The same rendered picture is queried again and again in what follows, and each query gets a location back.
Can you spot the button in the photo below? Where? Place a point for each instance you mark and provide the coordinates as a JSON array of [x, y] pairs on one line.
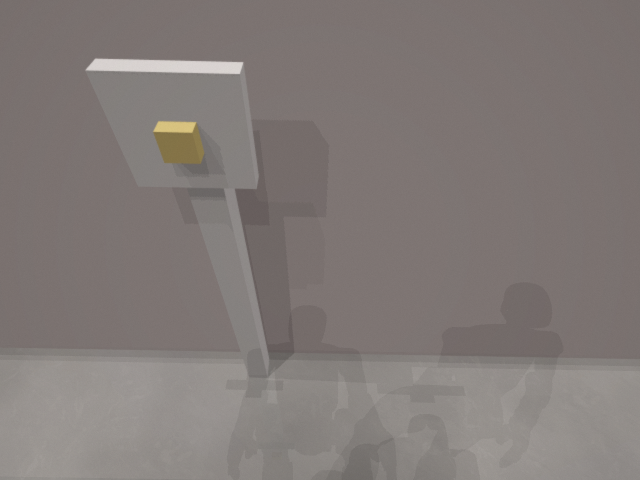
[[179, 142]]

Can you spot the panel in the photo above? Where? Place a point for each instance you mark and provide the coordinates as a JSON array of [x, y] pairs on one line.
[[135, 95]]

